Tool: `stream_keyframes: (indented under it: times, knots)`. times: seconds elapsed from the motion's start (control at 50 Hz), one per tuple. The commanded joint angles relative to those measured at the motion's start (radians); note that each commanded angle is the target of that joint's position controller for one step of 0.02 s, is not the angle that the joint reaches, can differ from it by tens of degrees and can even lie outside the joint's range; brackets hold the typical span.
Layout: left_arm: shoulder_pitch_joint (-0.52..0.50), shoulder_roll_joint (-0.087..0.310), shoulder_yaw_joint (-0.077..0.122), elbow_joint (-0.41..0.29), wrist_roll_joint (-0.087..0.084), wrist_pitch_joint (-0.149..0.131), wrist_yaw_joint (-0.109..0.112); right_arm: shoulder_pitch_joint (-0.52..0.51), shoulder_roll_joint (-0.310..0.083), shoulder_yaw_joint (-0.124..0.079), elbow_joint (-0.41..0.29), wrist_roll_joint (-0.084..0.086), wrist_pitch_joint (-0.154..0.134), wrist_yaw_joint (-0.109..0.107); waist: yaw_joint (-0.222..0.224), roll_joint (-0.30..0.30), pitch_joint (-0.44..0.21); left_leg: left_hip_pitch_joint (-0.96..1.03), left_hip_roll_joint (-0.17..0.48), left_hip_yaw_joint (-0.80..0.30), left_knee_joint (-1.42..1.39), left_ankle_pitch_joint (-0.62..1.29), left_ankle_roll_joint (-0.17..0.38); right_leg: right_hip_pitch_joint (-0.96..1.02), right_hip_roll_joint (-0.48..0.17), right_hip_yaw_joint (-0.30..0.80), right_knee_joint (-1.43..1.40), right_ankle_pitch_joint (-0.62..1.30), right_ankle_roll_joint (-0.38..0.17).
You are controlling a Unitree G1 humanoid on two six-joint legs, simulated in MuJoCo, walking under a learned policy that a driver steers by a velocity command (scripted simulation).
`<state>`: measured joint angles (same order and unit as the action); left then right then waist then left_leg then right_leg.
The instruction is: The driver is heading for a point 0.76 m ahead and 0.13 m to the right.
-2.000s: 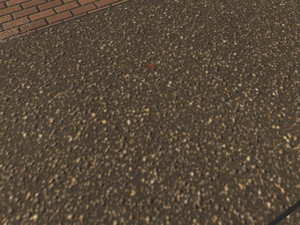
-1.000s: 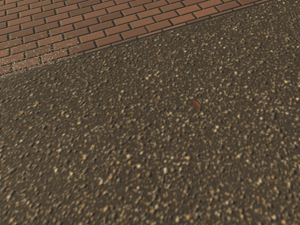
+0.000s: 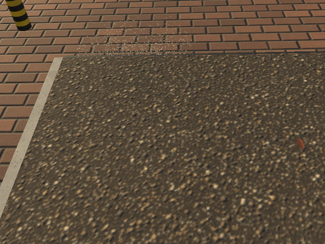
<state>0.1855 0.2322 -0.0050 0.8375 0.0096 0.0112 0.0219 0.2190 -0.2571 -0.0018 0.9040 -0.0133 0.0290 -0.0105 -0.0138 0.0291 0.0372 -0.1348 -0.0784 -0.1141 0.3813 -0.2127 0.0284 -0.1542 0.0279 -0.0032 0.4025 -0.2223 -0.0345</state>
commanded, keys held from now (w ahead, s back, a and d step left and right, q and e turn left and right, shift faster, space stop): no key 0.38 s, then w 0.62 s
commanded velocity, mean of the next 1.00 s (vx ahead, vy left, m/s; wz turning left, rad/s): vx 0.20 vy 0.00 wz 0.02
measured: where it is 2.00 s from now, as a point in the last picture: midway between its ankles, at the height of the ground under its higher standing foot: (173, 197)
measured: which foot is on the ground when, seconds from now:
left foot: down 0.00-0.46, up 0.48-0.68, down 0.70-1.00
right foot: down 0.00-0.70, up 0.72-1.00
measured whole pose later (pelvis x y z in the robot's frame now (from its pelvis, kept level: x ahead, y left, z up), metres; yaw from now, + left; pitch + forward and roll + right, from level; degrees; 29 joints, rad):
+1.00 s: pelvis +0.18 +0.04 +0.00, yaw +0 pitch +1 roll +0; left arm 0.11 0.24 0.03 0.95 0.03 -0.03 -0.04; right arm 0.48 -0.17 0.00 1.12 -0.02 -0.09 -0.01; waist -0.03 -0.04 0.02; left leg 0.08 -0.07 0.03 0.18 -0.27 0.08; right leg -0.63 -0.07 -0.06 0.90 -0.15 -0.03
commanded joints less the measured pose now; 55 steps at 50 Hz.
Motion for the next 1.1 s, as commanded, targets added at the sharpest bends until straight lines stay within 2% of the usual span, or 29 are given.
stream_keyframes:
  times: [0.02,0.16,0.38,0.4,0.44,0.48,0.5,0.52,0.54,0.58,0.62,0.66,0.68,0.7,0.72,0.74,0.76,0.78,0.8,0.84,0.88,0.94,1.02,1.06,1.1]
  knots:
    - [0.009,0.144,0.032,-0.018,-0.004,-0.014,0.004,0.025,-0.105,-0.021,0.007,0.002,-0.016,-0.011,0.009,-0.060,-0.021,-0.034,0.098,-0.079,-0.060,0.134,0.003,0.050,-0.141,0.141,-0.089,0.148,-0.034]
    - [0.009,0.136,0.025,0.051,0.000,-0.017,0.003,0.022,-0.097,-0.016,0.092,0.004,-0.017,-0.019,0.014,-0.028,-0.012,-0.026,0.110,-0.080,-0.079,0.136,0.001,0.045,-0.132,0.137,-0.096,0.131,-0.036]
    - [0.041,0.115,0.009,0.151,-0.001,-0.019,0.006,0.039,-0.084,-0.002,0.186,0.005,-0.018,-0.026,0.012,-0.035,-0.003,-0.016,0.124,-0.071,-0.078,0.138,0.006,0.031,-0.119,0.134,-0.105,0.124,-0.034]
    - [0.052,0.115,0.009,0.160,0.001,-0.018,0.006,0.047,-0.076,0.001,0.193,0.004,-0.017,-0.027,0.014,-0.042,-0.023,-0.013,0.114,-0.063,-0.076,0.068,0.009,0.037,-0.113,0.137,-0.119,0.016,-0.036]
    - [0.074,0.160,0.028,0.171,0.002,-0.007,0.004,0.046,-0.083,-0.004,0.188,-0.004,-0.014,-0.025,0.025,-0.092,0.000,-0.091,0.053,-0.010,0.021,-0.166,0.030,0.021,-0.110,0.184,-0.142,-0.311,-0.072]
    - [0.149,0.184,0.044,0.192,0.004,0.003,0.001,0.005,-0.073,-0.005,0.160,-0.021,-0.017,-0.014,0.055,-0.158,0.069,-0.243,0.014,0.061,0.178,-0.282,0.041,0.004,-0.213,0.347,-0.240,-0.595,-0.154]
    - [0.177,0.186,0.050,0.205,0.005,0.002,0.001,-0.015,-0.053,0.000,0.144,-0.030,-0.025,-0.006,0.061,-0.175,0.106,-0.281,0.034,0.102,0.259,-0.249,0.040,-0.016,-0.285,0.431,-0.284,-0.639,-0.199]
    - [0.186,0.173,0.052,0.209,0.009,-0.004,0.000,-0.035,-0.050,0.000,0.129,-0.031,-0.034,-0.001,0.061,-0.160,0.130,-0.317,0.068,0.107,0.330,-0.230,0.038,-0.034,-0.327,0.474,-0.314,-0.610,-0.225]
    - [0.187,0.169,0.055,0.209,0.015,-0.013,-0.002,-0.044,-0.057,-0.003,0.118,-0.028,-0.044,0.005,0.057,-0.138,0.128,-0.352,0.088,0.100,0.387,-0.247,0.037,-0.019,-0.340,0.483,-0.324,-0.552,-0.235]
    - [0.167,0.173,0.062,0.203,0.011,-0.032,-0.006,-0.035,-0.056,-0.006,0.108,-0.021,-0.064,0.018,0.033,-0.111,0.102,-0.360,0.109,0.108,0.380,-0.242,0.037,0.011,-0.316,0.411,-0.311,-0.432,-0.220]
    - [0.146,0.166,0.065,0.199,0.005,-0.044,-0.009,-0.033,-0.049,-0.009,0.099,-0.013,-0.078,0.025,0.018,-0.125,0.085,-0.259,0.092,0.145,0.282,-0.201,0.038,-0.032,-0.255,0.304,-0.280,-0.330,-0.188]
    - [0.114,0.166,0.069,0.191,-0.001,-0.045,-0.013,0.047,-0.029,-0.012,0.121,-0.008,-0.082,0.023,-0.026,-0.125,0.070,-0.054,0.057,0.202,0.117,-0.079,0.043,-0.149,-0.204,0.218,-0.215,-0.313,-0.161]
    - [0.106,0.158,0.069,0.186,-0.001,-0.044,-0.015,0.121,-0.027,-0.017,0.150,-0.007,-0.082,0.018,-0.051,-0.099,0.063,0.082,0.028,0.218,0.056,-0.047,0.042,-0.238,-0.175,0.187,-0.147,-0.332,-0.148]
    - [0.099,0.131,0.061,0.175,0.005,-0.050,-0.017,0.201,-0.051,-0.026,0.173,-0.011,-0.087,0.010,-0.078,-0.039,0.043,0.220,0.059,0.153,0.009,-0.102,0.048,-0.343,-0.135,0.145,-0.033,-0.342,-0.126]
    - [0.068,0.058,0.041,0.145,0.010,-0.059,-0.024,0.315,-0.119,-0.042,0.188,-0.026,-0.096,0.000,-0.122,0.163,0.006,0.308,0.289,-0.174,-0.165,-0.350,0.078,-0.443,-0.033,0.016,0.281,-0.303,-0.084]
    - [0.053,0.049,0.039,0.109,0.013,-0.064,-0.030,0.406,-0.212,-0.065,0.215,-0.014,-0.091,0.002,-0.124,0.277,0.015,0.302,0.464,-0.538,-0.309,-0.622,0.178,-0.609,0.050,-0.046,0.512,-0.368,-0.076]
    - [0.029,0.117,0.053,0.105,0.033,-0.064,-0.036,0.324,-0.168,-0.058,0.202,-0.013,-0.087,0.001,-0.069,0.118,0.100,0.204,0.464,-0.512,-0.295,-0.632,0.201,-0.634,-0.033,0.028,0.647,-0.289,-0.088]
    - [0.029,0.103,0.052,0.114,0.027,-0.069,-0.049,0.229,-0.126,-0.048,0.163,-0.009,-0.096,0.009,-0.026,0.051,0.128,0.142,0.411,-0.415,-0.287,-0.523,0.182,-0.624,-0.070,0.049,0.671,-0.178,-0.087]
    - [0.051,0.081,0.048,0.130,0.020,-0.075,-0.057,0.182,-0.102,-0.043,0.145,-0.007,-0.106,0.012,0.001,0.034,0.120,0.122,0.360,-0.310,-0.297,-0.367,0.161,-0.586,-0.094,0.045,0.661,-0.100,-0.072]
    - [0.048,0.085,0.051,0.138,0.030,-0.072,-0.066,0.182,-0.067,-0.031,0.144,-0.003,-0.124,0.007,0.016,0.027,0.082,0.138,0.298,-0.161,-0.294,-0.087,0.138,-0.544,-0.110,0.010,0.646,-0.010,-0.039]
    - [0.016,0.074,0.051,0.124,0.029,-0.061,-0.066,0.246,-0.056,-0.026,0.170,0.000,-0.132,0.005,0.013,0.038,0.062,0.173,0.274,-0.076,-0.265,0.161,0.140,-0.563,-0.105,-0.024,0.647,0.024,-0.018]
    - [-0.103,0.053,0.043,0.073,0.025,-0.051,-0.064,0.302,-0.045,-0.019,0.189,-0.001,-0.132,0.002,-0.007,0.043,0.077,0.169,0.254,-0.005,-0.251,0.372,0.149,-0.595,-0.093,-0.067,0.575,0.061,0.006]
    - [-0.257,0.025,0.024,0.003,0.014,-0.051,-0.061,0.319,-0.046,-0.015,0.195,-0.005,-0.129,-0.005,-0.033,0.062,0.108,0.141,0.237,0.049,-0.254,0.495,0.149,-0.507,-0.057,-0.117,0.323,0.132,-0.001]
    - [-0.273,0.034,0.024,-0.014,0.010,-0.053,-0.057,0.322,-0.059,-0.017,0.201,-0.006,-0.129,-0.008,-0.027,0.073,0.108,0.166,0.259,0.057,-0.245,0.585,0.148,-0.441,-0.039,-0.128,0.237,0.142,-0.030]
    - [-0.212,0.059,0.034,-0.008,0.010,-0.059,-0.046,0.291,-0.074,-0.021,0.199,-0.005,-0.132,-0.011,0.017,0.073,0.070,0.206,0.275,0.079,-0.160,0.820,0.133,-0.331,-0.005,-0.133,0.191,0.119,-0.072]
